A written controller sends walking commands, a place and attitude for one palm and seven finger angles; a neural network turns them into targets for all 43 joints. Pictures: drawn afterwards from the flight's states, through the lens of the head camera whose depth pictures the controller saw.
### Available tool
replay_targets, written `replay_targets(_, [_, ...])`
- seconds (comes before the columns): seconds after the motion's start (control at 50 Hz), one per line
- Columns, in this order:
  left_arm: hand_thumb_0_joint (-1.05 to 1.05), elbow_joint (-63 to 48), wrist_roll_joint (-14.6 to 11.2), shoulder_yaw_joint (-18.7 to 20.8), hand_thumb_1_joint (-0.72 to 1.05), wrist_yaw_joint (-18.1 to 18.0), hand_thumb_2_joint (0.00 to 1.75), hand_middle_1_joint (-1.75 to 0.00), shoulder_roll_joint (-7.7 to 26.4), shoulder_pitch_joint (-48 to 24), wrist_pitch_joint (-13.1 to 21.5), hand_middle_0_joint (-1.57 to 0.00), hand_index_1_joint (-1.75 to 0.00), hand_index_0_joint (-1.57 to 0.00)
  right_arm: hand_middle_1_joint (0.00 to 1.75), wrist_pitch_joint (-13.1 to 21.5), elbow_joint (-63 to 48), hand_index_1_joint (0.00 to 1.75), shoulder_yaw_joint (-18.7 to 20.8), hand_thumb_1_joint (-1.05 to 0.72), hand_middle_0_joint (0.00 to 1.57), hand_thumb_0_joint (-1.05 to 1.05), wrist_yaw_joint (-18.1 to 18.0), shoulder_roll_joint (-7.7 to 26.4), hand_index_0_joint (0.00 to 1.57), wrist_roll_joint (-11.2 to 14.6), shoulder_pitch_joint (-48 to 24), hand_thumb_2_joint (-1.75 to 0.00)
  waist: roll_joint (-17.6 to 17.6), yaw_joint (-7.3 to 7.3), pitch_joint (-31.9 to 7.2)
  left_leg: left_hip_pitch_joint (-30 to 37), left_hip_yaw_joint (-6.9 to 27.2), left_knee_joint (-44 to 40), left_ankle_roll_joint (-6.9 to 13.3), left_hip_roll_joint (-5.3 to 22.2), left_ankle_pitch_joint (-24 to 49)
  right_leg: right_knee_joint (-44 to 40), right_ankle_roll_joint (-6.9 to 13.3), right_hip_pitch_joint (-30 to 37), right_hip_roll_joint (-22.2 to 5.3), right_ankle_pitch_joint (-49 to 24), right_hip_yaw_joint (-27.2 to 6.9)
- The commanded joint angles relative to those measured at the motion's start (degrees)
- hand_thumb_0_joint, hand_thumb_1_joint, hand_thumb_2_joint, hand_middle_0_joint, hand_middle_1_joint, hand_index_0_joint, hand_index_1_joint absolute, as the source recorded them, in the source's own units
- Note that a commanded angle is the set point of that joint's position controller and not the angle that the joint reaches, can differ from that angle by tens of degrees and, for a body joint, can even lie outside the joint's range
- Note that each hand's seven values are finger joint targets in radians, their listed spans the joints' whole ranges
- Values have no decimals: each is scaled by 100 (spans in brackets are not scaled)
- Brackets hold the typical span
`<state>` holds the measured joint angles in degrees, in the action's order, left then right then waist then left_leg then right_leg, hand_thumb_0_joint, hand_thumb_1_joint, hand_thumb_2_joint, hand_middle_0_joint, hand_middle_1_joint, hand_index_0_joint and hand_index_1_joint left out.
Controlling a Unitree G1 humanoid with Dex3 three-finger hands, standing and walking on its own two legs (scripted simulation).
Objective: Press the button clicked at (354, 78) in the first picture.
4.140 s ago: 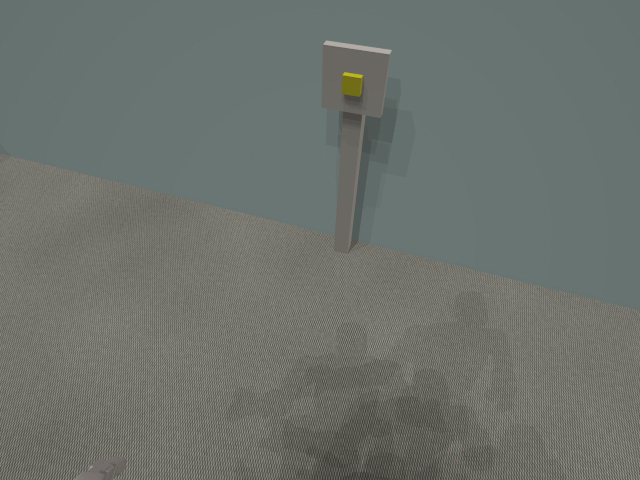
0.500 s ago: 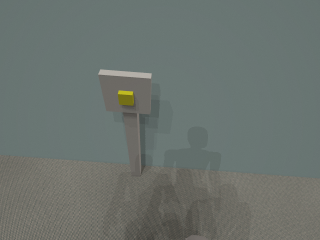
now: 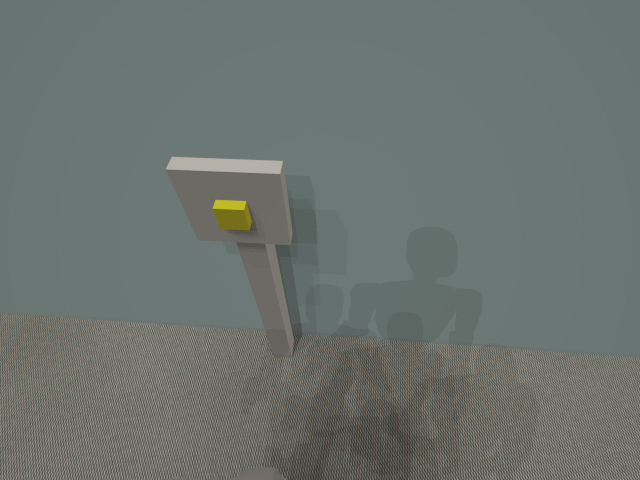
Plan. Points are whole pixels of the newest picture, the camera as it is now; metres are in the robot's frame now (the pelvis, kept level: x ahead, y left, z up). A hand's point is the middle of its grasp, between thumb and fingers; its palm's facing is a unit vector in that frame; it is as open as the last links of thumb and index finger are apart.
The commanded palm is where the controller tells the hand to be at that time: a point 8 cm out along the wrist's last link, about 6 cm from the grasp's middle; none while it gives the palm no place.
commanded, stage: come to a stop and stand still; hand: left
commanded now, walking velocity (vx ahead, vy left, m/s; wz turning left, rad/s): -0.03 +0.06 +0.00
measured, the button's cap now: (233, 213) +0.51 +0.19 -0.02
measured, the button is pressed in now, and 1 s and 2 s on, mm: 0 0 0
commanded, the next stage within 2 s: look again from close up in 1.06 s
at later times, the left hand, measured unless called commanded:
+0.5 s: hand out of the picture -0.05 +0.25 -0.18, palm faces +0.05 -0.98 -0.20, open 7.4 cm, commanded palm none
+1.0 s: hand out of the picture -0.10 +0.20 -0.18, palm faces +0.03 -0.99 -0.16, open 7.4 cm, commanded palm none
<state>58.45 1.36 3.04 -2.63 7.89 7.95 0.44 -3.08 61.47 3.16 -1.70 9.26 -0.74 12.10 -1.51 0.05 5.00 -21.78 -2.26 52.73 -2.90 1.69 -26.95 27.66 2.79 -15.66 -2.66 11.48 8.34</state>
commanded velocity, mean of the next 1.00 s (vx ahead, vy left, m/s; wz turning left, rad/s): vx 0.00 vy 0.00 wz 0.00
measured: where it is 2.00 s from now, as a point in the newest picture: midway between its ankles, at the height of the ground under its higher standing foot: outside the picture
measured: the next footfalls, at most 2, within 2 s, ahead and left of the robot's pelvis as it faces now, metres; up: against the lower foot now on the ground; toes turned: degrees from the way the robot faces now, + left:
left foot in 0.18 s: +0.01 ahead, +0.15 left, +0.00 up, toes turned +3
right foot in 0.52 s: -0.05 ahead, -0.06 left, +0.00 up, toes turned -2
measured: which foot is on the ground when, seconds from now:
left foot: up 0.00-0.16, down 0.18-1.00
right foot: down 0.00-0.20, up 0.22-0.50, down 0.52-1.00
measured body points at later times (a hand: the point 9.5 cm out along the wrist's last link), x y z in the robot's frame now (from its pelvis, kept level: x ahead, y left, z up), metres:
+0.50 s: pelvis -0.05 +0.07 +0.00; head -0.04 +0.08 +0.45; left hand -0.05 +0.31 -0.16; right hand +0.00 -0.16 -0.15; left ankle -0.03 +0.15 -0.74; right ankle -0.09 -0.06 -0.73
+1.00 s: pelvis -0.09 +0.05 +0.00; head -0.08 +0.05 +0.45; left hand -0.10 +0.26 -0.16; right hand -0.15 -0.15 -0.16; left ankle -0.03 +0.15 -0.74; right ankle -0.09 -0.06 -0.74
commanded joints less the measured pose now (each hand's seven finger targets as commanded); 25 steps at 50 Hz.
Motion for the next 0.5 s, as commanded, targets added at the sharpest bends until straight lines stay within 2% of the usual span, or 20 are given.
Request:
replay_targets(0.0, [0,-243,49,272,90,-53,90,-30,1156,475,-42,-20,-30,-20,30,23,-382,30,97,-90,20,0,62,309,20,12,327,-90,1000,127,-800,-72,189,-71,-30,92,101,-746,874,733,-1733,-3255,-1278])
replay_targets(0.04, [0,-282,82,281,90,-32,90,-30,1177,402,-66,-20,-30,-20,30,75,-452,30,84,-90,20,0,79,278,20,26,290,-90,1104,126,-850,194,107,-671,13,74,137,-772,814,632,-1627,-2493,-1300])
replay_targets(0.08, [0,-279,76,270,90,-3,90,-30,1208,383,-94,-20,-30,-20,30,133,-450,30,59,-90,20,0,83,281,20,18,397,-90,1130,56,-888,592,-37,-1446,54,1,517,-743,652,456,-1471,-1641,-1310])
replay_targets(0.12, [0,-260,13,250,90,26,90,-30,1147,306,-130,-20,-30,-20,30,214,-341,30,34,-90,20,0,78,340,20,15,719,-90,998,-120,-945,1422,-110,-2736,89,-10,1470,-375,302,67,-1183,-853,-1136])
replay_targets(0.14, [0,-275,-20,193,90,49,90,-30,928,412,-163,-20,-30,-20,30,270,-345,30,55,-90,20,0,69,556,20,7,760,-90,177,-108,-963,1807,305,-3196,175,368,1624,141,45,-350,-811,-64,-900])
replay_targets(0.16, [0,-371,-57,130,90,83,90,-30,616,503,-205,-20,-30,-20,30,306,-484,30,115,-90,20,0,51,972,20,-50,615,-90,-1267,-56,-718,1324,1558,-3767,541,1417,2142,757,-309,-759,-213,1023,-406])
replay_targets(0.18, [0,-374,-40,110,90,65,90,-30,590,385,-226,-20,-30,-20,30,261,-633,30,94,-90,20,0,30,1090,20,-72,229,-90,-1482,-22,-398,539,1873,-4085,971,1793,2339,1448,-358,-637,-14,1718,-577])
replay_targets(0.2, [0,-288,-27,112,90,78,90,-30,634,400,-267,-20,-30,-20,30,280,-687,30,37,-90,20,0,-31,983,20,-90,-99,-90,-1156,58,-279,230,1623,-4216,1131,1686,2142,1949,-349,-473,-86,1634,-873])
replay_targets(0.22, [0,-164,2,115,90,89,90,-30,639,490,-303,-20,-30,-20,30,313,-661,30,-1,-90,20,0,-73,862,20,-78,-251,-90,-1266,137,-214,264,1343,-4164,1060,1389,2279,2230,-336,-486,-58,1452,-998])
replay_targets(0.28, [0,75,2,80,90,116,90,-30,619,884,-269,-20,-30,-20,30,317,-631,30,-64,-90,20,0,-89,761,20,-44,-341,-90,-789,244,-258,654,874,-3906,1078,1098,2440,2518,-351,-585,2,1159,-966])
replay_targets(0.3, [0,114,-3,48,90,121,90,-30,612,918,-252,-20,-30,-20,30,324,-599,30,-68,-90,20,0,-88,775,20,-31,-229,-90,-679,195,-330,873,843,-3890,1080,1040,2480,2366,-382,-597,12,1151,-901])
replay_targets(0.34, [0,133,-3,1,90,111,90,-30,556,835,-224,-20,-30,-20,30,336,-465,30,-46,-90,20,0,-92,725,20,-11,-31,-90,-476,98,-292,1175,908,-3903,1137,1100,2607,1893,-430,-587,-44,1212,-811])
replay_targets(0.36, [0,109,-8,-36,90,104,90,-30,505,799,-209,-20,-30,-20,30,348,-420,30,-43,-90,20,0,-95,742,20,-20,106,-90,-553,32,-362,1362,1012,-3873,1169,1143,2763,1547,-450,-507,-71,1318,-784])
replay_targets(0.4, [0,131,-30,-75,90,90,90,-30,481,760,-184,-20,-30,-20,30,356,-279,30,-22,-90,20,0,-84,779,20,-23,330,-90,-480,-58,-479,1603,1166,-3787,1194,1172,2969,853,-440,-242,-48,1349,-744])
replay_targets(0.44, [0,254,-45,-88,90,74,90,-30,509,934,-139,-20,-30,-20,30,374,-175,30,-24,-90,20,0,-72,791,20,5,411,-90,-426,-18,-629,1708,1135,-3570,1078,1047,3385,25,-412,163,-23,823,-730])
replay_targets(0.46, [0,356,-57,-94,90,57,90,-30,515,1138,-103,-20,-30,-20,30,390,-144,30,-43,-90,20,0,-69,739,20,33,395,-90,-282,80,-765,1579,1051,-3426,935,942,3243,-560,-395,586,-56,239,-754])
replay_targets(0.48, [0,452,-51,-99,90,35,90,-30,570,1288,-60,-20,-30,-20,30,406,-123,30,-62,-90,20,0,-54,629,20,66,364,-90,-71,83,-758,1333,865,-3319,729,742,2857,-894,-335,906,-231,-253,-983])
